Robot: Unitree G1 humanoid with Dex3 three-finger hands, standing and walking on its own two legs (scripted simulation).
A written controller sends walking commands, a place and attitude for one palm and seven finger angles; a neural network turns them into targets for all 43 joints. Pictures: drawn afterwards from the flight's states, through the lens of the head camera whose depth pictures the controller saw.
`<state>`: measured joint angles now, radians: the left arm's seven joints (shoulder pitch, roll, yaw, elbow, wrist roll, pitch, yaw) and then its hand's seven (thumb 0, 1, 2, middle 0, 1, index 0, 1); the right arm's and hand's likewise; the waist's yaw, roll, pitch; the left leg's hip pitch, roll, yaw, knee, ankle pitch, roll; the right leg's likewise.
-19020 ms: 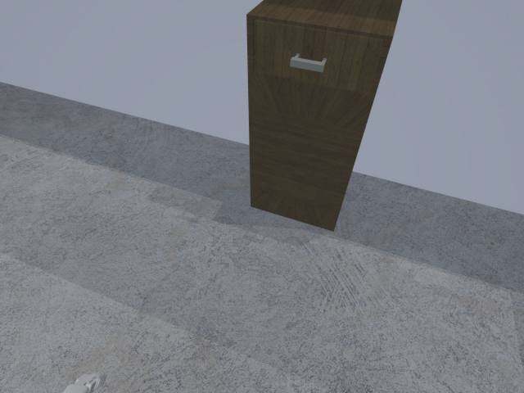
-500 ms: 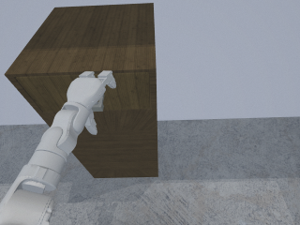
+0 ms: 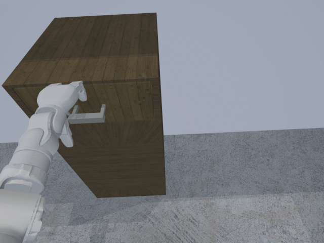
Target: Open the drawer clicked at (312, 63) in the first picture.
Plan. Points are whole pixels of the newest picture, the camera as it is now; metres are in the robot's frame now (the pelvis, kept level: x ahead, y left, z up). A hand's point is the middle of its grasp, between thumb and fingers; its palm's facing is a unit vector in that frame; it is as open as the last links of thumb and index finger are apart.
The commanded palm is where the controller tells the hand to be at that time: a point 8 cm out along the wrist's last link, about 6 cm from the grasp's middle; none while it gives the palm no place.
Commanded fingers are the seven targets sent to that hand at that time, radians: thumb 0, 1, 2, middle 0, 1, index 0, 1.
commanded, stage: move the hooked fingers above the handle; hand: left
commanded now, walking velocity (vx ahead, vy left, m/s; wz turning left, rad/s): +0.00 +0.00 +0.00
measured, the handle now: (88, 113) +0.47 +0.24 +0.05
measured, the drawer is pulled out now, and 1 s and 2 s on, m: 0.00 0.00 0.00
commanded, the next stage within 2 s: none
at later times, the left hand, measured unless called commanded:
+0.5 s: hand (82, 105) +0.43 +0.22 +0.12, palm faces +0.04 -0.04 -1.00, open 13.4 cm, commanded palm +0.41 +0.27 +0.16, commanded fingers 0.00 -0.50 0.30 -0.30 -1.20 -0.30 -1.20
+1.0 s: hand (68, 116) +0.42 +0.26 +0.09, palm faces -0.05 -0.02 -1.00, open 13.8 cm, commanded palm +0.41 +0.26 +0.16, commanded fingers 0.00 -0.50 0.30 -0.30 -1.20 -0.30 -1.20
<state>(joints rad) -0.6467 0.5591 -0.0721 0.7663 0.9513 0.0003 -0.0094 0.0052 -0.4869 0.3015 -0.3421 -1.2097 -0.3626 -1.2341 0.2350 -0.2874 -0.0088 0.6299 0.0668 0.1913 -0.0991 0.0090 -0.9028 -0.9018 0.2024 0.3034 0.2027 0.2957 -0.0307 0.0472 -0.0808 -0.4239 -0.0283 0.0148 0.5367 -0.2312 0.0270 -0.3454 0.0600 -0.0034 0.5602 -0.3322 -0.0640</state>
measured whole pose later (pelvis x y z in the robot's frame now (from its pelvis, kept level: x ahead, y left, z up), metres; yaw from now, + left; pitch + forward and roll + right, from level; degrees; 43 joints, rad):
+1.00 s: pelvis +0.00 +0.01 +0.00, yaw +1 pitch +8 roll +0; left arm -0.61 0.56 -0.10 0.67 0.94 -0.07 0.03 0.00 -0.49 0.30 -0.33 -1.20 -0.32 -1.21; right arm 0.32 -0.28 -0.06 0.67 0.06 0.18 -0.09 0.01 -0.90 -0.90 0.20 0.30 0.20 0.30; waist -0.02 0.05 -0.08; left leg -0.48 -0.04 0.00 0.60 -0.25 0.04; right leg -0.38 0.05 -0.02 0.58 -0.34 -0.05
